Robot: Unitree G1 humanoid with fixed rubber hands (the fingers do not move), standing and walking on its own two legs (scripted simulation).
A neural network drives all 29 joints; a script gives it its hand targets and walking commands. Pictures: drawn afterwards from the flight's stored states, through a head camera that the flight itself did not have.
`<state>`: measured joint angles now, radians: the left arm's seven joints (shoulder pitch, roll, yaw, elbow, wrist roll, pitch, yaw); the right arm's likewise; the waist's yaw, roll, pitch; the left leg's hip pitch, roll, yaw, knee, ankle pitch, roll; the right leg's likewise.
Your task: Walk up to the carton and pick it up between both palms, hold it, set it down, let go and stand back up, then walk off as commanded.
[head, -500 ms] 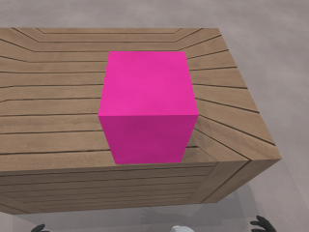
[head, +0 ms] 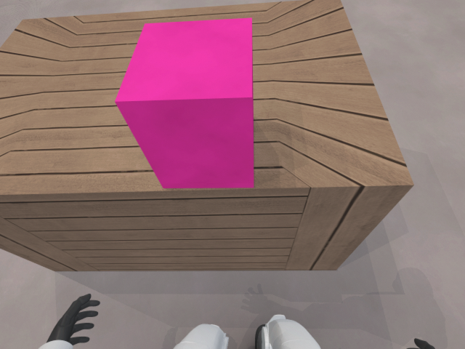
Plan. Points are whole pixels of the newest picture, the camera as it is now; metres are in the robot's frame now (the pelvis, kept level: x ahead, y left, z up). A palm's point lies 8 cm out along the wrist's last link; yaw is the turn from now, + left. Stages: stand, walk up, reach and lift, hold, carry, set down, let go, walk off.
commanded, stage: walk off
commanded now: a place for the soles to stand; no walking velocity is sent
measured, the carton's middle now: (203, 111) +0.54 +0.07 +0.06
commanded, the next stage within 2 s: none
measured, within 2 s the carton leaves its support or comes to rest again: neither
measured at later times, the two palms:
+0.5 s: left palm out of the picture -0.08 +0.34 -0.10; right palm out of the picture -0.06 -0.31 -0.08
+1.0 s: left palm out of the picture -0.20 +0.38 -0.11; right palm out of the picture -0.25 -0.27 -0.11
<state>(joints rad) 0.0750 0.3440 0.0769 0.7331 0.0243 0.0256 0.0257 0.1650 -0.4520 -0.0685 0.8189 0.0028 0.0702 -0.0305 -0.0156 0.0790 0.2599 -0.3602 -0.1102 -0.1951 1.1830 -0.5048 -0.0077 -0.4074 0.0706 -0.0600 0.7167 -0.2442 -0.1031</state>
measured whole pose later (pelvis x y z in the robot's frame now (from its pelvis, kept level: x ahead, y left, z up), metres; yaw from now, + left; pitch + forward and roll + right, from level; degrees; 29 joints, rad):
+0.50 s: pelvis -0.15 +0.01 +0.00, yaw +0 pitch -5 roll -1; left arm 0.27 0.44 0.09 0.80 0.02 0.02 0.03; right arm 0.21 -0.40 -0.05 0.77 -0.03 0.05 -0.01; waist 0.00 -0.02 0.15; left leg -0.30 -0.01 -0.06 0.80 -0.41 0.00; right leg -0.33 0.07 0.11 0.94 -0.53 -0.02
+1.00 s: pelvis -0.33 +0.05 -0.02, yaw -2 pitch -6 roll +0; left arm 0.18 0.47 0.08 0.74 0.01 0.03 0.04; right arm 0.19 -0.40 -0.06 0.74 -0.03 0.04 0.00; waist -0.03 -0.04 0.27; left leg -0.43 -0.05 -0.04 0.90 -0.38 0.03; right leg -0.55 0.16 0.19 1.32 -0.57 -0.03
